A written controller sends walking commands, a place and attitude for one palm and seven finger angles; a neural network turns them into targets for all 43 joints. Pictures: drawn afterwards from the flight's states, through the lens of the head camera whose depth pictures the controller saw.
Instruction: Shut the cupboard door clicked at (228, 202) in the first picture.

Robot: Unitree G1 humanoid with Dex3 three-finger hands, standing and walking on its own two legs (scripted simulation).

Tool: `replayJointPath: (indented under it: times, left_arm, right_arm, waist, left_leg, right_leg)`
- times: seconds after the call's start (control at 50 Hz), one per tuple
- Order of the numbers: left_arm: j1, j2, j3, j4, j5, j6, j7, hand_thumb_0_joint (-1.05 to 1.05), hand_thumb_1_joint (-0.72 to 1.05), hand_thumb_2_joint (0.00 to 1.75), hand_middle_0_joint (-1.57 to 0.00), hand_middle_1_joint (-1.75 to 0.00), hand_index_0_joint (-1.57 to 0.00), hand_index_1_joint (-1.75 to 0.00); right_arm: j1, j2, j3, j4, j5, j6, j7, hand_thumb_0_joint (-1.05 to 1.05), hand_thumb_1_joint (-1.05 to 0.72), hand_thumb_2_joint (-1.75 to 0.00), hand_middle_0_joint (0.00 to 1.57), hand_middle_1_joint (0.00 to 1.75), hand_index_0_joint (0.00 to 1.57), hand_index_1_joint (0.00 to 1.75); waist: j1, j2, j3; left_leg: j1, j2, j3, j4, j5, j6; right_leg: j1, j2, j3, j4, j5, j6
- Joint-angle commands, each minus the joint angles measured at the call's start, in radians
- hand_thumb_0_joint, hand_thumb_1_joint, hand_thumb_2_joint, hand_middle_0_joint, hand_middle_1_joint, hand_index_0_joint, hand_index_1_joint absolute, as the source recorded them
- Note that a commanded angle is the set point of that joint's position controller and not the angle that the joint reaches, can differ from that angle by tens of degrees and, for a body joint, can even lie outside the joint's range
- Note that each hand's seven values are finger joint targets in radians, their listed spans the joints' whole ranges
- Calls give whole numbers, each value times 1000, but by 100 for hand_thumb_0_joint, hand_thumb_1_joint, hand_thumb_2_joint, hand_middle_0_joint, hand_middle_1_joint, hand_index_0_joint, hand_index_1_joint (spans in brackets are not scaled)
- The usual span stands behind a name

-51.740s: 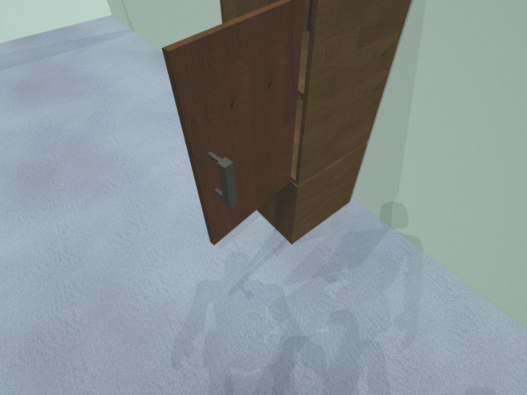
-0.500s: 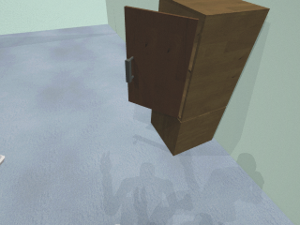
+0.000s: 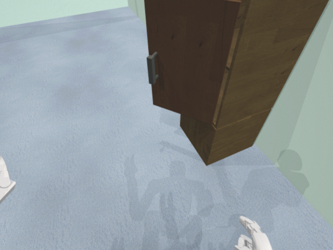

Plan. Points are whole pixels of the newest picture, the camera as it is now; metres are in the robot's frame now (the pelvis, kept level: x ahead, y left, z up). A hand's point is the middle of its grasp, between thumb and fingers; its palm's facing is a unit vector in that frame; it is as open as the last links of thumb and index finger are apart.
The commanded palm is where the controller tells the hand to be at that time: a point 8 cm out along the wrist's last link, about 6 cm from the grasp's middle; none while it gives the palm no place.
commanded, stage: stop stepping back and stand still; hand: left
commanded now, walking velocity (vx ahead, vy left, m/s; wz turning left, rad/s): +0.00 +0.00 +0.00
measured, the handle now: (153, 68) +0.89 +0.13 -0.06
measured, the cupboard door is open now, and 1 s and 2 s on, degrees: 39 39 39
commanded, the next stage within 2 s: let the arm hang, fingers relaxed in 0.20 s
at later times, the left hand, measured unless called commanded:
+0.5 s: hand out of the picture +0.13 +0.24 -0.08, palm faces +0.02 -0.93 -0.38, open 7.4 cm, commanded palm none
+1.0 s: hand out of the picture -0.14 +0.21 -0.16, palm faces +0.05 -0.97 -0.22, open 7.3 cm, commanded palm none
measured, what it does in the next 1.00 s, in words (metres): shifts its weight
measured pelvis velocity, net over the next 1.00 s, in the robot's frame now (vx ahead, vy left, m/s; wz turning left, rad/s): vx -0.06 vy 0.03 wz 0.02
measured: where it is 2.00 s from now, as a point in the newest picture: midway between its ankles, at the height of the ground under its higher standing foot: outside the picture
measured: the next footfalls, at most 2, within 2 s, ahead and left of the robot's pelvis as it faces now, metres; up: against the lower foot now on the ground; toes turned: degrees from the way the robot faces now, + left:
none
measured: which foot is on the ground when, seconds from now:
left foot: down 0.00-1.00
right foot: down 0.00-1.00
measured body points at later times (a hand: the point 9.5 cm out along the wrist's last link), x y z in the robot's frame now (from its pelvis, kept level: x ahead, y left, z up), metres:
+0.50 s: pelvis -0.04 +0.02 -0.01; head -0.04 -0.01 +0.44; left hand +0.13 +0.29 -0.05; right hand +0.12 -0.24 -0.12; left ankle +0.03 +0.12 -0.73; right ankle -0.09 -0.10 -0.73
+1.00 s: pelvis -0.06 +0.03 +0.01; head -0.05 +0.03 +0.46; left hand -0.14 +0.26 -0.14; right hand -0.06 -0.20 -0.16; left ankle +0.03 +0.12 -0.73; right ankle -0.09 -0.10 -0.73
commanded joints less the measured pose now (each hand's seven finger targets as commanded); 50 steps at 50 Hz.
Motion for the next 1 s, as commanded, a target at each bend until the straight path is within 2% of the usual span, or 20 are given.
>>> replayJointPath:
  times: [0.0, 0.04, 0.1, 0.14, 0.2, 0.26, 0.28, 0.3, 0.32, 0.36, 0.4, 0.44, 0.46, 0.5, 0.56, 0.62, 0.68, 0.72, 0.88, 0.98]
  left_arm:
    - [-166, 164, 56, -185, 13, -27, 17, 0, 90, 90, -20, -30, -20, -30]
    - [-219, 208, 76, -281, 19, -32, 22, 0, 90, 90, -20, -30, -20, -30]
    - [-146, 204, 93, -339, 16, -41, 30, 0, 90, 90, -20, -30, -20, -30]
    - [-78, 246, 153, -359, 14, -50, 36, 0, 90, 90, -20, -30, -20, -30]
    - [-4, 222, 166, -316, 3, -61, 37, 0, 90, 90, -20, -30, -20, -30]
    - [56, 196, 162, -215, -9, -51, 28, 0, 90, 90, -20, -30, -20, -30]
    - [-131, 5, -349, 441, 55, 107, -109, 0, 90, 90, -20, -30, -20, -30]
    - [-141, -2, -336, 495, 61, 187, -142, 0, 90, 90, -20, -30, -20, -30]
    - [-142, -29, -341, 504, 62, 205, -155, 0, 90, 90, -20, -30, -20, -30]
    - [-217, -40, -362, 609, 71, 198, -167, 0, 90, 90, -20, -30, -20, -30]
    - [-266, -26, -373, 719, 75, 191, -171, 0, 90, 90, -20, -30, -20, -30]
    - [-297, -18, -382, 846, 81, 185, -164, 0, 90, 90, -20, -30, -20, -30]
    - [-302, -37, -391, 906, 78, 187, -159, 0, 90, 90, -20, -30, -20, -30]
    - [-324, -40, -403, 1009, 76, 192, -150, 0, 90, 90, -20, -30, -20, -30]
    - [-298, -63, -411, 1148, 73, 191, -143, 0, 90, 90, -20, -30, -20, -30]
    - [-224, -109, -400, 1281, 73, 190, -139, 0, 90, 90, -20, -30, -20, -30]
    - [-188, -125, -407, 1378, 73, 193, -141, 0, 90, 90, -20, -30, -20, -30]
    - [-166, -138, -412, 1429, 74, 191, -142, 0, 90, 90, -20, -30, -20, -30]
    - [-132, -172, -419, 1551, 80, 180, -133, 0, 90, 90, -20, -30, -20, -30]
    - [-127, -179, -419, 1577, 82, 179, -127, 0, 90, 90, -20, -30, -20, -30]
  right_arm:
    - [-58, -146, -58, -156, 8, -44, -28, 0, -90, -90, 20, 30, 20, 30]
    - [-78, -144, -57, -169, 10, -50, -32, 0, -90, -90, 20, 30, 20, 30]
    - [-79, -131, -48, -177, 9, -50, -27, 0, -90, -90, 20, 30, 20, 30]
    - [-74, -137, -52, -184, 6, -45, -25, 0, -90, -90, 20, 30, 20, 30]
    - [-64, -130, -52, -187, 6, -27, -17, 0, -90, -90, 20, 30, 20, 30]
    - [-49, -133, -56, -189, 11, -13, -14, 0, -90, -90, 20, 30, 20, 30]
    - [-176, -328, -80, -106, 36, -78, 63, 0, -90, -90, 20, 30, 20, 30]
    - [-98, -316, -103, -56, 7, -54, 70, 0, -90, -90, 20, 30, 20, 30]
    - [-74, -299, -95, -49, 0, -43, 67, 0, -90, -90, 20, 30, 20, 30]
    - [-59, -286, -71, -21, -9, -10, 66, 0, -90, -90, 20, 30, 20, 30]
    - [-65, -275, -53, -8, -21, 9, 66, 0, -90, -90, 20, 30, 20, 30]
    - [-52, -256, -49, 19, -31, 24, 63, 0, -90, -90, 20, 30, 20, 30]
    - [-42, -234, -45, 40, -35, 35, 63, 0, -90, -90, 20, 30, 20, 30]
    - [-13, -218, -41, 85, -43, 54, 64, 0, -90, -90, 20, 30, 20, 30]
    - [12, -204, -40, 162, -43, 59, 63, 0, -90, -90, 20, 30, 20, 30]
    - [31, -164, -43, 231, -42, 61, 51, 0, -90, -90, 20, 30, 20, 30]
    - [66, -149, -52, 284, -36, 69, 42, 0, -90, -90, 20, 30, 20, 30]
    - [91, -142, -57, 313, -33, 69, 37, 0, -90, -90, 20, 30, 20, 30]
    - [144, -137, -73, 402, -27, 64, 30, 0, -90, -90, 20, 30, 20, 30]
    - [147, -123, -74, 432, -28, 63, 32, 0, -90, -90, 20, 30, 20, 30]
  waist:
    - [-39, -74, -182]
    - [-32, -33, -178]
    - [-27, 74, -155]
    - [-23, 126, -152]
    - [-30, 116, -158]
    - [-35, 44, -144]
    - [-52, 58, -37]
    - [-44, 74, -92]
    - [-39, 90, -61]
    - [-15, -10, -24]
    - [-11, -130, 4]
    - [-21, -261, -10]
    - [-26, -273, 5]
    - [-39, -224, 27]
    - [-38, -1, 8]
    - [-20, 165, 15]
    - [-21, 197, 44]
    - [-22, 172, 54]
    - [-30, -35, 89]
    - [-32, -42, 109]
  left_leg:
    - [243, 60, -55, 13, 512, 43]
    - [233, 54, -55, 14, 489, 40]
    - [209, 50, -62, -5, 458, 34]
    - [172, 49, -71, 0, 438, 26]
    - [152, 44, -63, 18, 442, 16]
    - [138, 53, -71, 9, 417, 10]
    - [102, 70, -78, 104, 531, 18]
    - [147, 82, -94, 90, 450, 20]
    - [124, 101, -101, 68, 376, 26]
    - [7, 132, -164, -5, 209, 50]
    - [-20, 111, -190, -40, 129, 52]
    - [36, 70, -167, 4, 157, 36]
    - [67, 50, -152, 17, 132, 31]
    - [112, 29, -137, 16, 111, 24]
    - [145, 53, -157, -60, 152, 29]
    - [105, 58, -170, -133, 25, 36]
    - [86, 65, -190, -196, -112, 36]
    - [89, 73, -198, -227, -156, 38]
    - [139, 82, -189, -244, -142, 43]
    - [156, 80, -176, -252, -127, 43]
  right_leg:
    - [-21, -85, 44, 9, 849, 49]
    - [-15, -89, 46, -5, 809, 49]
    - [-16, -82, 48, -24, 690, 29]
    - [0, -87, 56, -44, 645, 19]
    - [12, -100, 70, -55, 698, 9]
    - [1, -92, 68, -69, 678, 15]
    - [-98, -154, -9, 65, 789, -7]
    - [-144, -134, 45, 39, 606, -1]
    - [-171, -122, 23, 22, 437, 9]
    - [-155, -91, 2, 18, 182, 10]
    - [-136, -94, 13, -31, 140, -3]
    - [-147, -127, 60, -62, 190, -29]
    - [-182, -148, 79, -88, 169, -39]
    - [-216, -158, 97, -117, 123, -55]
    - [-157, -117, 74, -109, 94, -31]
    - [-88, -93, 62, -128, 91, -33]
    - [-76, -77, 48, -148, 75, -38]
    - [-76, -70, 39, -152, 82, -37]
    - [-134, -79, 49, -190, 45, -33]
    - [-165, -81, 57, -194, 33, -29]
